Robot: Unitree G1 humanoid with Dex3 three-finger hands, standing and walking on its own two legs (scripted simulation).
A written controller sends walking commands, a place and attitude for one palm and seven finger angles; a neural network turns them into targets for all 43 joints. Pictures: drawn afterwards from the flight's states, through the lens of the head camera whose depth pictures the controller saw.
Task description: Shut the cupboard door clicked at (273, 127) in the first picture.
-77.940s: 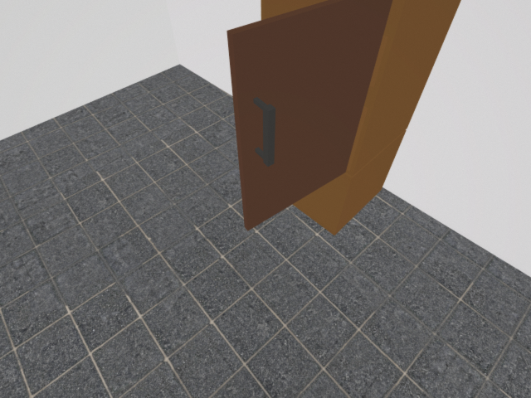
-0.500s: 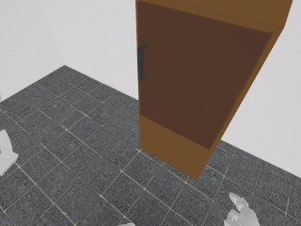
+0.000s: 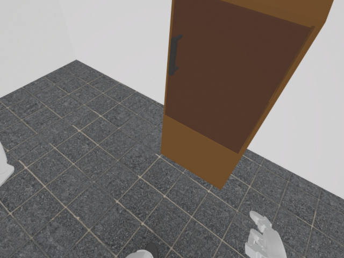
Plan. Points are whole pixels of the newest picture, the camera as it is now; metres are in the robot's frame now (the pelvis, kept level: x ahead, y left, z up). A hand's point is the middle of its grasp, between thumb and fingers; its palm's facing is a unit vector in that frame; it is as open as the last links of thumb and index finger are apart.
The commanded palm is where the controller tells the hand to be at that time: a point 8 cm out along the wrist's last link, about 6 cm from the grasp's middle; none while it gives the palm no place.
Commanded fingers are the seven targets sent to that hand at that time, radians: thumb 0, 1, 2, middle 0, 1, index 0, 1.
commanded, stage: stop stepping back and stand still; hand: left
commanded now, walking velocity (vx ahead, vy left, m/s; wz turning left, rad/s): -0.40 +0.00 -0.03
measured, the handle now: (175, 55) +0.81 +0.07 +0.04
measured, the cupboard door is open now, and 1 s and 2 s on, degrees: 0 0 0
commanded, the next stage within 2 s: let the arm hang, fingers relaxed in 1.38 s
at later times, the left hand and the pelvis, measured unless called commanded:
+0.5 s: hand out of the picture +0.10 +0.30 +0.19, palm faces +0.40 -0.81 -0.42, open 7.4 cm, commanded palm +0.07 +0.33 +0.19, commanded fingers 0.00 0.90 0.90 -0.20 -0.30 -0.20 -0.30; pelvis -0.10 +0.05 +0.00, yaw -6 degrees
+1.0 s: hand out of the picture +0.08 +0.34 +0.18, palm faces +0.46 -0.79 -0.40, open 7.4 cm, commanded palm +0.02 +0.37 +0.19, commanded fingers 0.00 0.90 0.90 -0.20 -0.30 -0.20 -0.30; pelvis -0.13 +0.08 +0.01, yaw -3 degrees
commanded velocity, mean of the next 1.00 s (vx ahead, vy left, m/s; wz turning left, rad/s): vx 0.17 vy -0.06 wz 0.00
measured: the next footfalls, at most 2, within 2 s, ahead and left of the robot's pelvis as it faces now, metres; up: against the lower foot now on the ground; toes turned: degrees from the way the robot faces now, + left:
right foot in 0.06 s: -0.11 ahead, -0.13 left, +0.00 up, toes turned -4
left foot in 0.18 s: +0.12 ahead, +0.07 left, +0.00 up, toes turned -1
